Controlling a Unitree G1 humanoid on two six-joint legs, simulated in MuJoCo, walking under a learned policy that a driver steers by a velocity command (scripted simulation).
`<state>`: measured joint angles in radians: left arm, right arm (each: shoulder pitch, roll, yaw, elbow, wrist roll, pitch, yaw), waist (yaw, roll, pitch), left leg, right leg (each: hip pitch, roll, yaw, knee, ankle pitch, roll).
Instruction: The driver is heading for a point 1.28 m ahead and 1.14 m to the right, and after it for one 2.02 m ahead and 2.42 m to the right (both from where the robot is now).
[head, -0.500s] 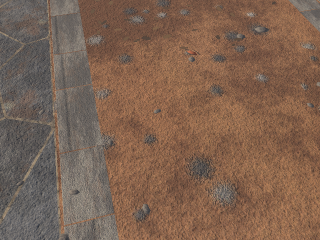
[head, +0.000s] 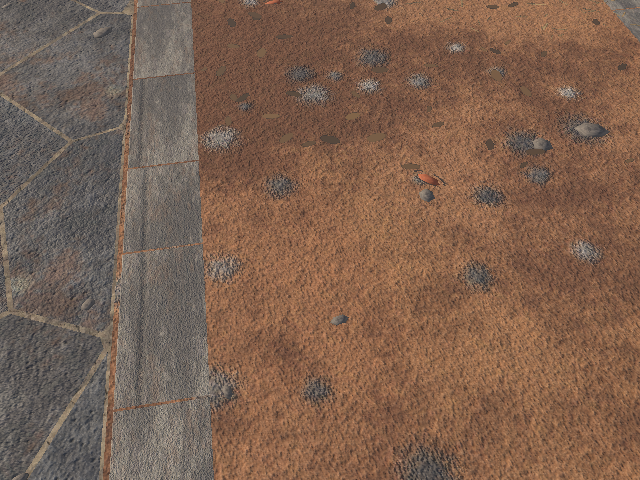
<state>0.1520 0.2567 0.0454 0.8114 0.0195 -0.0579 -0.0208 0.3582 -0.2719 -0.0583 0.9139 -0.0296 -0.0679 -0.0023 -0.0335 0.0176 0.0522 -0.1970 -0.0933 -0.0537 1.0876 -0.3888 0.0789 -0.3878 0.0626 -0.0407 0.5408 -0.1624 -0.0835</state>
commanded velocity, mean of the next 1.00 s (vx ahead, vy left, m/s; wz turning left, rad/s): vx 0.50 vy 0.00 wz -0.50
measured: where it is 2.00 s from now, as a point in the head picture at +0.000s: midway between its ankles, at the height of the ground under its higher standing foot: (512, 308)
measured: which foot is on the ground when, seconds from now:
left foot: up 0.00-0.40, down 0.42-0.98, up 1.00-1.00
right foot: down 0.00-0.44, up 0.46-0.94, down 0.96-1.00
